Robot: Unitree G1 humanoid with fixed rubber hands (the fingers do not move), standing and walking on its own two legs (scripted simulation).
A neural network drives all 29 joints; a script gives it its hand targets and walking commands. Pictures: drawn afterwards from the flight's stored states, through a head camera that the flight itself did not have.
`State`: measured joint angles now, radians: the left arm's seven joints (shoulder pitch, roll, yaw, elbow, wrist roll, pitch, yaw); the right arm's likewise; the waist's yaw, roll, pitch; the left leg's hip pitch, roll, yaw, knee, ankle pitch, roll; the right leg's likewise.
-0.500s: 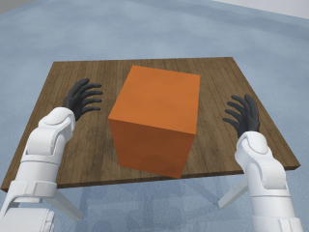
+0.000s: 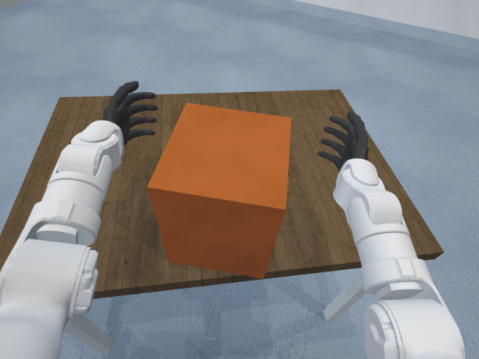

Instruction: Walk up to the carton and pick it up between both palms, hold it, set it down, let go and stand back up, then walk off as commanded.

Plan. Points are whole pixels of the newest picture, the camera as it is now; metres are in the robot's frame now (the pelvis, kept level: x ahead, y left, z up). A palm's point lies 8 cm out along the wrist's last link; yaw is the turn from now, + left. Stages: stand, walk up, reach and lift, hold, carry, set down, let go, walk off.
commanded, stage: reach and lift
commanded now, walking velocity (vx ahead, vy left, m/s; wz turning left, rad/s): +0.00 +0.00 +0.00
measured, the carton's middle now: (226, 194) +0.44 -0.03 +0.01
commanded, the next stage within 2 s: none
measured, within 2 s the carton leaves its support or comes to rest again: neither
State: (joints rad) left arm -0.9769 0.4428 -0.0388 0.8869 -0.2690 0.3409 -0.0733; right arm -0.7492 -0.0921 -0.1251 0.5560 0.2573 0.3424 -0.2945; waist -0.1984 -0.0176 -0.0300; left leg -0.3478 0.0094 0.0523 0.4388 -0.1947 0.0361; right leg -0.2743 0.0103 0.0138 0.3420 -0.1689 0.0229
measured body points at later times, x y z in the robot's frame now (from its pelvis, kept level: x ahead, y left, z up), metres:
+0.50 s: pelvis +0.01 -0.02 +0.00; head +0.07 +0.02 +0.44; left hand +0.53 +0.12 +0.15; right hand +0.43 -0.23 +0.14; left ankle +0.01 +0.09 -0.74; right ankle +0.00 -0.14 -0.74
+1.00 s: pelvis +0.00 -0.01 -0.01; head +0.07 +0.03 +0.43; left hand +0.50 +0.12 +0.06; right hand +0.41 -0.22 +0.06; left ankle +0.01 +0.09 -0.74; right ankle +0.00 -0.14 -0.74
